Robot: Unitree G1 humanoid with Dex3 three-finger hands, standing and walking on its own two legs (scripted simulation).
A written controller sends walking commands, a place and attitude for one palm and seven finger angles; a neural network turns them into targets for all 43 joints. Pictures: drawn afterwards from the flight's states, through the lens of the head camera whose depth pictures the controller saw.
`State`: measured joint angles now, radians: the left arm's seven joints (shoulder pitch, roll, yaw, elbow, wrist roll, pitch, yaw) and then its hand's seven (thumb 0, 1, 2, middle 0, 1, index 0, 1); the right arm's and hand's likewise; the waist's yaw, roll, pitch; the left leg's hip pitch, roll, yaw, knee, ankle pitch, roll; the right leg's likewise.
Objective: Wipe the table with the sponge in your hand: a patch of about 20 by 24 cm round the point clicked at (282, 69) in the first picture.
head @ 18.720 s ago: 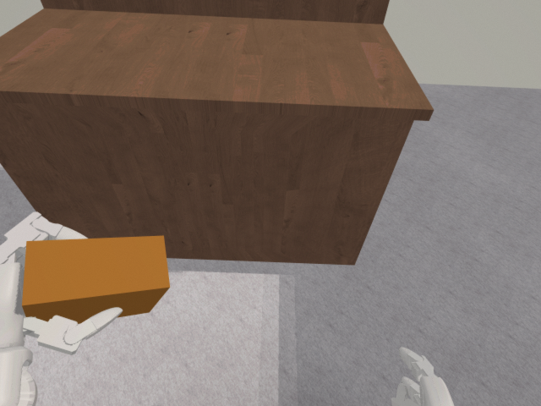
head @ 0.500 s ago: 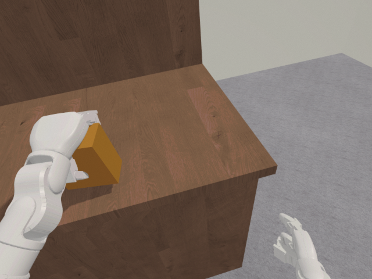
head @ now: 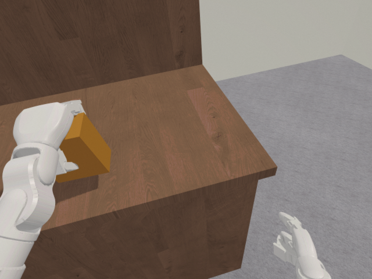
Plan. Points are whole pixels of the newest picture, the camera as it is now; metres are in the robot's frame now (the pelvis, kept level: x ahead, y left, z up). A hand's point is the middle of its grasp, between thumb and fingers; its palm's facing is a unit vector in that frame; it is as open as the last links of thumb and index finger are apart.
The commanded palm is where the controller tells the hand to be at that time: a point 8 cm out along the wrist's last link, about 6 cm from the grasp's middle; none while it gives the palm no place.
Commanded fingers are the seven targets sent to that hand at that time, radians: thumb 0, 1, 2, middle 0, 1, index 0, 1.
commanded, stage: move the sponge above the wiping area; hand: left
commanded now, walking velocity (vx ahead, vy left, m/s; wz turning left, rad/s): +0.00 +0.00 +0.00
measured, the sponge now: (76, 155) +0.28 +0.30 +0.15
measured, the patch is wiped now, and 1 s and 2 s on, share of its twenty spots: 0.10 0.15 0.15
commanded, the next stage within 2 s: lower the sponge onto the table in 1.40 s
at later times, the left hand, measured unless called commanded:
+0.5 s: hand (50, 132) +0.27 +0.30 +0.23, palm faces +0.30 -0.02 -0.95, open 10.3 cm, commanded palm +0.21 +0.29 +0.27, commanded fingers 0.00 0.10 1.30 -1.20 -1.60 -1.20 -1.60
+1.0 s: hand (53, 130) +0.28 +0.31 +0.23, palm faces +0.26 -0.02 -0.97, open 10.3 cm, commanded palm +0.22 +0.29 +0.27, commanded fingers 0.00 0.10 1.30 -1.20 -1.60 -1.20 -1.60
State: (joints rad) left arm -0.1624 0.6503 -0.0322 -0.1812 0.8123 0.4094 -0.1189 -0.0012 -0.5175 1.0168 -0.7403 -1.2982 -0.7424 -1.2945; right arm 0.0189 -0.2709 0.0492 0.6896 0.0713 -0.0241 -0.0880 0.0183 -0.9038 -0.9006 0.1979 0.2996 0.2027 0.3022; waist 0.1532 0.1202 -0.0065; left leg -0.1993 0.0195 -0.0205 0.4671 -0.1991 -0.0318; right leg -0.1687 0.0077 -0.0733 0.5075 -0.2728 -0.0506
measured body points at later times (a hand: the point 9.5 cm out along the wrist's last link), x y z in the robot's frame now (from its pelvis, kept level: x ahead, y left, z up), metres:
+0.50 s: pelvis +0.00 +0.01 +0.00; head -0.03 -0.04 +0.45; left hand +0.25 +0.30 +0.28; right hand +0.26 -0.17 -0.07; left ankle +0.04 +0.14 -0.74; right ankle +0.01 -0.09 -0.74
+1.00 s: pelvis -0.01 +0.00 +0.00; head -0.04 -0.05 +0.45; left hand +0.26 +0.30 +0.28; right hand +0.25 -0.18 -0.07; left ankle +0.04 +0.14 -0.74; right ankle +0.01 -0.09 -0.74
